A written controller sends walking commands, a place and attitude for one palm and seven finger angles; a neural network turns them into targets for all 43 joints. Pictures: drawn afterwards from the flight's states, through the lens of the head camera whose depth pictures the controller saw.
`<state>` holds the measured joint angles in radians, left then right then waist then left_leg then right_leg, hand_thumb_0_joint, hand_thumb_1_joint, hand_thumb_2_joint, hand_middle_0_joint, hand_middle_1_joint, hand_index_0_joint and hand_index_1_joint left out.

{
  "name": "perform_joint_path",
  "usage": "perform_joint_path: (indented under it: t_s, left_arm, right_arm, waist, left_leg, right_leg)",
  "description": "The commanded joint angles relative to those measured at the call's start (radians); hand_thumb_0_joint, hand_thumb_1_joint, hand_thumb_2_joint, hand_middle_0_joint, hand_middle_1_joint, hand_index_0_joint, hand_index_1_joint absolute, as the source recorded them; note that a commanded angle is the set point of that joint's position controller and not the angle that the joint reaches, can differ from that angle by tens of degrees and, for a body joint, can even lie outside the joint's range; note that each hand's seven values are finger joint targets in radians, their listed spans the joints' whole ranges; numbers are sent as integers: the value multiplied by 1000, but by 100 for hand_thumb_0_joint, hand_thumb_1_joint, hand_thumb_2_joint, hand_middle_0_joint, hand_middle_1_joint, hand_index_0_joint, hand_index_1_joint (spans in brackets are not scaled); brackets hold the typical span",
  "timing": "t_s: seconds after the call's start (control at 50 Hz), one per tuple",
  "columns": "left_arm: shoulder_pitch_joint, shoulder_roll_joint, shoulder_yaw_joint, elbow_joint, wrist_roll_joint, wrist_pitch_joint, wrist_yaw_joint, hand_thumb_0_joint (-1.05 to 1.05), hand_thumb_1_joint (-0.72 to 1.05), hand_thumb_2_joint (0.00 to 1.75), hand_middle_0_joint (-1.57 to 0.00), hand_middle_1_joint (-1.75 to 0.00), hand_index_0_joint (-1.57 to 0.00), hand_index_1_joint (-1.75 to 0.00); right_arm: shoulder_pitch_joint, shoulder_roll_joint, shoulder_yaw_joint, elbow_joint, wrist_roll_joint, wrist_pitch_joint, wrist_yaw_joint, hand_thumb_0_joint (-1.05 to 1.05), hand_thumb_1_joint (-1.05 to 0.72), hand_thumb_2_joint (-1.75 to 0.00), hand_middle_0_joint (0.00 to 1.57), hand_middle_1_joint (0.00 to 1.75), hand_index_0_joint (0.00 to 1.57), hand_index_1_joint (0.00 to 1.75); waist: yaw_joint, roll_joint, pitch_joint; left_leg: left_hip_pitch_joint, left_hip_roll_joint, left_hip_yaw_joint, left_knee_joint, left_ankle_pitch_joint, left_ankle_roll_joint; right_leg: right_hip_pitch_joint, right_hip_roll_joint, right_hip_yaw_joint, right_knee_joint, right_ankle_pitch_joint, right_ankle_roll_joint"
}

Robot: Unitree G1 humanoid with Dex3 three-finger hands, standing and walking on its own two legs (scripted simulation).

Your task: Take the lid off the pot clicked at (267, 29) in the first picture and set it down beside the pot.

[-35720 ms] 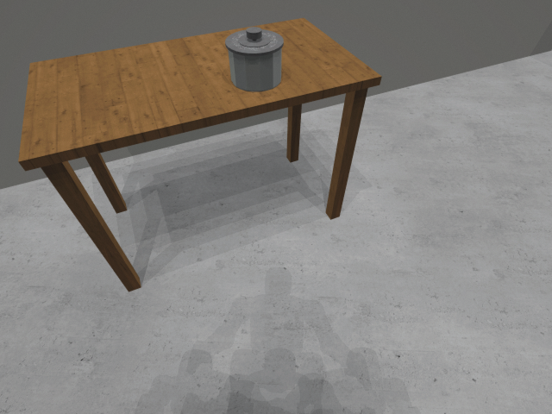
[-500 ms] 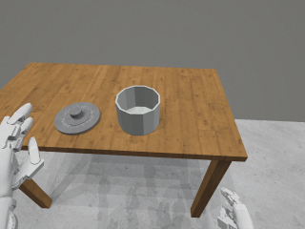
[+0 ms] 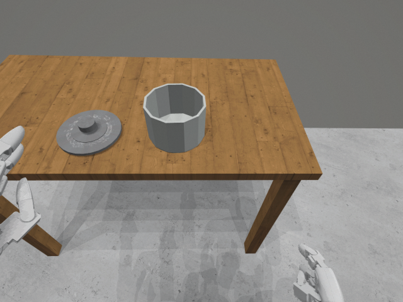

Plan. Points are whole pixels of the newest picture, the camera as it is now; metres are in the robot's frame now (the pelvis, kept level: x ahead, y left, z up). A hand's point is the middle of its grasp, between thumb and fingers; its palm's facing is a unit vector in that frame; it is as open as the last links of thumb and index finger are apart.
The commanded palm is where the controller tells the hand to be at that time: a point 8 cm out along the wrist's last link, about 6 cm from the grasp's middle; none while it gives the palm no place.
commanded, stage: step back with the hand held close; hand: left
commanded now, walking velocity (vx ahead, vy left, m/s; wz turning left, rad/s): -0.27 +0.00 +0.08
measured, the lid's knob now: (87, 124) +0.52 +0.36 +0.00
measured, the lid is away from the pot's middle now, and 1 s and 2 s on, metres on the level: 0.24 0.24 0.24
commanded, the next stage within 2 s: stop stepping back and stand still in 0.78 s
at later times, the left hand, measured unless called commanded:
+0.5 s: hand out of the picture +0.13 +0.25 +0.18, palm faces +0.31 -0.86 -0.41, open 7.4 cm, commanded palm +0.06 +0.29 +0.19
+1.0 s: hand out of the picture +0.02 +0.25 +0.15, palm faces +0.15 -0.89 -0.44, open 7.4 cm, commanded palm -0.05 +0.30 +0.19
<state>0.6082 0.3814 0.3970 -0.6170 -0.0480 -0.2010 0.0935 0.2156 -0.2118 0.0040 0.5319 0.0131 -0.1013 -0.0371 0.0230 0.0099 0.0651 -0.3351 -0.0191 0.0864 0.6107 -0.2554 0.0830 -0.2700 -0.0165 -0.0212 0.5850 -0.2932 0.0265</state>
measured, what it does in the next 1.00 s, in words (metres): walks backwards: right foot, then left foot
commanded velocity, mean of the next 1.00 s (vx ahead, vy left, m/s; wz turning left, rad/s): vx -0.27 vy -0.01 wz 0.06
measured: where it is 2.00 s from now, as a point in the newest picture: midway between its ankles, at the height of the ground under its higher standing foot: outside the picture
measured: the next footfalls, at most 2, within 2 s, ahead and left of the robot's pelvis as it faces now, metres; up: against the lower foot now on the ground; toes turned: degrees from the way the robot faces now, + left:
right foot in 0.54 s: -0.12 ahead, -0.12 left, +0.00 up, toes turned -4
left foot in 0.74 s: -0.03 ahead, +0.09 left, +0.00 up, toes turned -2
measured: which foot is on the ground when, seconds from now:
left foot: down 0.00-0.60, up 0.62-0.72, down 0.74-1.00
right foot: down 0.00-0.20, up 0.22-0.52, down 0.54-0.76, up 0.78-1.00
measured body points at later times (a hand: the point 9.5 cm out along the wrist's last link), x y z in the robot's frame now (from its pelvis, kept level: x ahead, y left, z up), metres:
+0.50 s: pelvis -0.07 +0.02 +0.01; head -0.04 +0.05 +0.46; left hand +0.11 +0.29 +0.21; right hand +0.10 -0.20 -0.05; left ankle +0.05 +0.07 -0.73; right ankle -0.16 -0.12 -0.71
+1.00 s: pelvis -0.20 +0.03 +0.01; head -0.17 +0.08 +0.46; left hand +0.00 +0.30 +0.17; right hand -0.05 -0.20 -0.05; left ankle -0.07 +0.09 -0.73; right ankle -0.21 -0.11 -0.69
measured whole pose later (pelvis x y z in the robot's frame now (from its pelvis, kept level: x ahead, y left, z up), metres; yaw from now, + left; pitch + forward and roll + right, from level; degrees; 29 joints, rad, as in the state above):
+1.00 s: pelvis -0.20 +0.03 +0.01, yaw -4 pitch +0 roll -3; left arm 0.68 0.45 0.37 -0.67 -0.06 -0.14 0.09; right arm 0.22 -0.15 0.01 0.56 0.00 -0.13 0.00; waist -0.05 -0.05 0.04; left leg -0.41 -0.01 0.03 0.42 -0.04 0.07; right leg -0.39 0.04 0.02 0.84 -0.47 0.01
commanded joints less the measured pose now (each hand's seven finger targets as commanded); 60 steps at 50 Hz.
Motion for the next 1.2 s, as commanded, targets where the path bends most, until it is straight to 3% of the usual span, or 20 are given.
perform_joint_path:
  t_s: [0.0, 0.1, 0.16, 0.2, 0.3, 0.48, 0.58, 0.66, 0.72, 0.76, 0.84, 0.86, 0.88, 0.92, 0.96, 1.0, 1.04, 1.1, 1.12, 1.18]
  left_arm:
    - [-35, 131, 69, -156, -9, -51, 19, 0, 90, 90, -20, -30, -20, -30]
    - [14, 160, 87, -220, -10, -60, 39, 0, 90, 90, -20, -30, -20, -30]
    - [19, 194, 120, -299, -9, -80, 51, 0, 90, 90, -20, -30, -20, -30]
    - [-18, 194, 130, -342, 15, -91, 52, 0, 90, 90, -20, -30, -20, -30]
    - [3, 155, 104, -265, -3, -64, 67, 0, 90, 90, -20, -30, -20, -30]
    - [0, 180, 68, -240, -15, -76, 40, 0, 90, 90, -20, -30, -20, -30]
    - [-14, 217, 77, -262, -32, -120, 25, 0, 90, 90, -20, -30, -20, -30]
    - [-75, 188, 64, -204, -24, -95, 20, 0, 90, 90, -20, -30, -20, -30]
    - [-127, 190, 80, -181, -21, -115, 33, 0, 90, 90, -20, -30, -20, -30]
    - [-78, 189, 86, -113, -23, -121, 37, 0, 90, 90, -20, -30, -20, -30]
    - [40, 186, 112, -289, -36, -96, 28, 0, 90, 90, -20, -30, -20, -30]
    - [-169, -93, -291, 687, 81, 90, -59, 0, 90, 90, -20, -30, -20, -30]
    - [-131, 208, 89, -529, -25, -21, -4, 0, 90, 90, -20, -30, -20, -30]
    - [155, 237, 140, -424, -23, -64, 24, 0, 90, 90, -20, -30, -20, -30]
    - [204, 270, 178, -510, -22, -27, 45, 0, 90, 90, -20, -30, -20, -30]
    - [200, 228, 154, -435, -8, -22, 59, 0, 90, 90, -20, -30, -20, -30]
    - [148, 209, 127, -315, 5, -5, 58, 0, 90, 90, -20, -30, -20, -30]
    - [-46, 233, 106, -191, -12, -10, 31, 0, 90, 90, -20, -30, -20, -30]
    - [-110, 243, 122, -133, -19, -1, 19, 0, 90, 90, -20, -30, -20, -30]
    - [-150, 179, 64, 61, -32, 12, -20, 0, 90, 90, -20, -30, -20, -30]
  right_arm:
    - [-41, -124, -68, -148, 15, -52, -11, 0, -90, -90, 20, 30, 20, 30]
    - [-64, -92, -55, -147, 6, -27, -13, 0, -90, -90, 20, 30, 20, 30]
    - [-104, -128, -50, -180, 7, -32, -26, 0, -90, -90, 20, 30, 20, 30]
    - [-101, -123, -48, -178, -7, -62, -27, 0, -90, -90, 20, 30, 20, 30]
    - [-55, -104, -61, -121, -6, -99, -13, 0, -90, -90, 20, 30, 20, 30]
    - [-58, -117, -59, -99, -26, -71, -12, 0, -90, -90, 20, 30, 20, 30]
    - [-85, -104, -65, -95, 3, -53, -26, 0, -90, -90, 20, 30, 20, 30]
    - [-154, -71, -23, -113, 6, -26, -27, 0, -90, -90, 20, 30, 20, 30]
    - [-120, -128, -41, -98, -6, -63, -40, 0, -90, -90, 20, 30, 20, 30]
    - [-70, -110, -53, -77, -16, -91, -19, 0, -90, -90, 20, 30, 20, 30]
    - [-47, -114, -81, -111, -14, -101, 2, 0, -90, -90, 20, 30, 20, 30]
    - [-9, -243, -116, 184, -50, -92, 23, 0, -90, -90, 20, 30, 20, 30]
    - [-102, -73, -94, -172, 30, -92, 48, 0, -90, -90, 20, 30, 20, 30]
    - [-64, -116, -84, -174, 9, -104, 13, 0, -90, -90, 20, 30, 20, 30]
    - [-95, -105, -59, -190, 1, -92, 20, 0, -90, -90, 20, 30, 20, 30]
    - [-91, -91, -46, -147, -12, -94, 9, 0, -90, -90, 20, 30, 20, 30]
    - [-70, -90, -49, -120, -12, -89, -5, 0, -90, -90, 20, 30, 20, 30]
    - [-32, -111, -66, -64, 2, -47, -24, 0, -90, -90, 20, 30, 20, 30]
    - [-36, -124, -55, -54, 2, -26, -22, 0, -90, -90, 20, 30, 20, 30]
    - [-89, -134, -79, -100, 45, -12, -26, 0, -90, -90, 20, 30, 20, 30]
  waist:
    - [-40, -196, -121]
    - [-55, -121, -140]
    - [-40, 159, -118]
    - [-33, 348, -112]
    - [-22, 95, -121]
    - [-19, 155, -297]
    - [-41, -213, -208]
    - [-65, -58, -40]
    - [-56, 290, -16]
    - [-38, 186, -121]
    - [-29, 140, -300]
    - [-134, 160, -216]
    - [1, 65, -381]
    - [-12, 92, -316]
    - [-5, 344, -260]
    - [5, 399, -200]
    - [9, 248, -184]
    - [-57, -265, -148]
    - [-74, -207, -138]
    - [-69, -282, 53]
  left_leg:
    - [23, 80, -148, -3, -99, -32]
    - [76, 47, -137, 88, -122, -46]
    - [-52, 188, -321, -255, -148, 0]
    - [-239, 336, -467, -525, -486, 45]
    - [20, 286, -348, -409, -181, 39]
    - [223, 206, -220, -328, 83, -88]
    - [279, 24, -111, 247, -109, -102]
    - [0, 39, -127, 176, -89, -82]
    - [21, 258, -388, -302, 533, 0]
    - [161, 326, -445, -282, 715, 37]
    - [161, 295, -372, -315, 391, 41]
    - [125, 275, -406, -89, 850, 42]
    - [224, 267, -261, -332, 236, -4]
    - [40, 203, -322, -436, -332, -15]
    - [-64, 183, -301, -557, -496, -59]
    - [-151, 164, -263, -560, -511, -90]
    - [-157, 91, -170, -396, -416, -120]
    - [70, -55, -72, 576, -104, -83]
    - [-56, -56, -83, 762, -65, -80]
    - [-206, 64, -224, 853, -39, -69]
  right_leg:
    - [-31, -154, 171, -180, 257, -85]
    - [-144, -242, 187, -216, 143, -133]
    - [-71, -46, 28, 36, 33, -40]
    - [51, 55, 27, 404, -171, -9]
    - [-128, 20, 27, 323, -221, -13]
    - [86, 49, -20, -284, 17, -52]
    - [-292, -244, 118, -369, 2, -176]
    - [-188, -247, 68, -178, 455, -137]
    - [-156, 35, 10, 191, -3, -32]
    - [-228, 69, 97, 341, -306, -42]
    - [-128, 51, 109, 358, -193, -13]
    - [-271, 0, 153, 424, -138, 18]
    - [-94, 59, 113, 363, -165, 10]
    - [-18, 94, -23, 283, -181, -19]
    - [82, 107, -60, 207, -172, -28]
    - [196, 109, -71, 58, -195, -52]
    - [296, 84, -79, -185, -152, -80]
    - [-207, -252, 100, -431, 141, -177]
    - [-222, -268, 37, -380, 235, -179]
    - [-394, -309, 213, -375, -233, -176]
